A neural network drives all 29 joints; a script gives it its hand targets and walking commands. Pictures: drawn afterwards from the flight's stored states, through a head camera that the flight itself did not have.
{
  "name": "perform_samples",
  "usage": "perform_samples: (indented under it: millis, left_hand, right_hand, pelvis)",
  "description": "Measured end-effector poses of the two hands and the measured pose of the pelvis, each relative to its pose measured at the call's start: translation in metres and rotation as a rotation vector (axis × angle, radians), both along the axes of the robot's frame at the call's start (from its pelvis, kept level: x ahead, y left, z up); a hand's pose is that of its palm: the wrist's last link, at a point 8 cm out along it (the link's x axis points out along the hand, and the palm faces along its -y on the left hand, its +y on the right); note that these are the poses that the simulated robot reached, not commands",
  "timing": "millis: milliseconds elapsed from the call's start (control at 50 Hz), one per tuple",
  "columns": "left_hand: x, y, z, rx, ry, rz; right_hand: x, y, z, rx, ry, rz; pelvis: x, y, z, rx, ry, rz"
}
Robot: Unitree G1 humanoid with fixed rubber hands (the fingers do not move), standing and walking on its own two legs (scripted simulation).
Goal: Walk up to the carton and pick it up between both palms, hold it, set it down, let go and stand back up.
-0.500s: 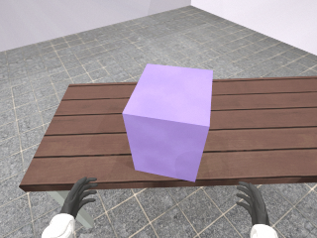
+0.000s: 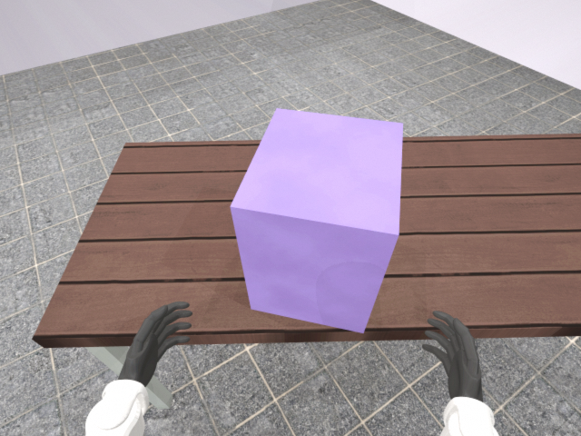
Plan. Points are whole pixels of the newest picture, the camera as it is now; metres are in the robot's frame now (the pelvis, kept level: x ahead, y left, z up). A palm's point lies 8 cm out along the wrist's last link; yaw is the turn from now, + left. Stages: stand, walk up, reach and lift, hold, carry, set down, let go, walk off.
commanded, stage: reach and lift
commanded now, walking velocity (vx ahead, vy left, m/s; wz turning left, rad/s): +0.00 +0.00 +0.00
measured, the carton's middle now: (321, 223) +0.45 -0.02 +0.01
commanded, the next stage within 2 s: none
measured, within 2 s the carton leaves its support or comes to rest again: neither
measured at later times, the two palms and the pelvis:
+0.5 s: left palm (157, 294) +0.29 +0.21 +0.05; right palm (473, 315) +0.26 -0.21 +0.04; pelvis +0.00 -0.01 +0.01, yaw +0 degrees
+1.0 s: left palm (165, 222) +0.36 +0.20 +0.12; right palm (486, 256) +0.31 -0.22 +0.10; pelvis -0.01 -0.01 +0.01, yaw -1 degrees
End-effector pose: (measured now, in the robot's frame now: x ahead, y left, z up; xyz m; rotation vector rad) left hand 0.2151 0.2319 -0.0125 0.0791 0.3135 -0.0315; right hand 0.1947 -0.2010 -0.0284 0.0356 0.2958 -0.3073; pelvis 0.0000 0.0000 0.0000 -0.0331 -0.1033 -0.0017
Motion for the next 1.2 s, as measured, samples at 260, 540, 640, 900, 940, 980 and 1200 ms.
perform_samples:
  millis: [260,540,640,900,940,980,1200]
  left_hand:
    - [0.042,-0.012,0.033,-0.005,-0.051,-0.025]
    - [0.076,-0.024,0.066,-0.026,-0.037,-0.022]
    - [0.09,-0.027,0.081,-0.033,-0.054,-0.014]
    - [0.127,-0.032,0.117,-0.027,-0.064,-0.027]
    - [0.134,-0.033,0.122,-0.025,-0.065,-0.027]
    - [0.14,-0.034,0.127,-0.028,-0.061,-0.026]
    - [0.171,-0.039,0.151,-0.031,-0.069,-0.02]
  right_hand:
    - [0.041,-0.008,0.035,-0.018,-0.077,0.023]
    - [0.064,-0.011,0.074,-0.006,-0.091,0.019]
    - [0.072,-0.012,0.087,0.003,-0.091,0.026]
    - [0.102,-0.019,0.12,0.002,-0.113,0.014]
    - [0.107,-0.02,0.123,-0.002,-0.105,0.021]
    - [0.111,-0.021,0.128,-0.008,-0.103,0.028]
    - [0.137,-0.024,0.151,0.006,-0.116,0.027]
  pelvis:
    - [0.004,0.001,0.004,0.004,0.004,-0.004]
    - [-0.001,-0.007,0.007,0.013,-0.009,-0.004]
    - [-0.003,-0.01,0.008,0.016,-0.001,-0.01]
    - [-0.01,-0.012,0.009,0.017,0.014,-0.012]
    - [-0.011,-0.012,0.009,0.017,0.016,-0.013]
    - [-0.012,-0.012,0.009,0.017,0.023,-0.012]
    - [-0.014,-0.015,0.009,0.016,0.063,-0.006]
